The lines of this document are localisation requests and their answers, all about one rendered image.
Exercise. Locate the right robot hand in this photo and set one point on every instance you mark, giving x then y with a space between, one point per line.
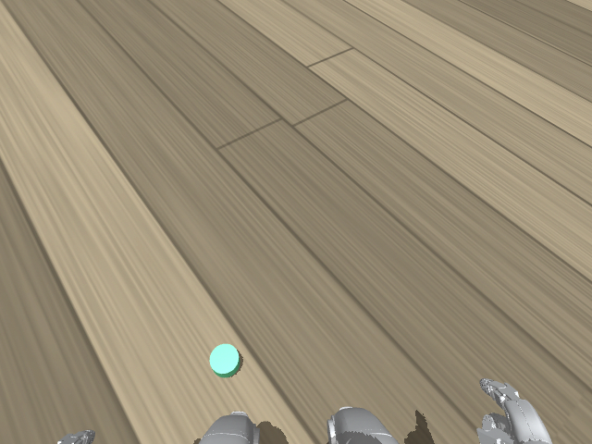
521 424

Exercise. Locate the tin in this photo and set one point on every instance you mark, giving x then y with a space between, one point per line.
225 360

